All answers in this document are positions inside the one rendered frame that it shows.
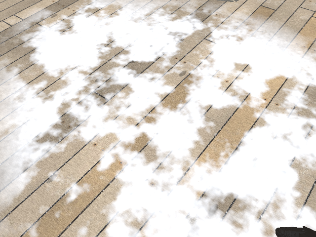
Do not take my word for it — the right robot hand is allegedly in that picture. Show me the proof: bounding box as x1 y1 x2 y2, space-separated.
276 226 316 237

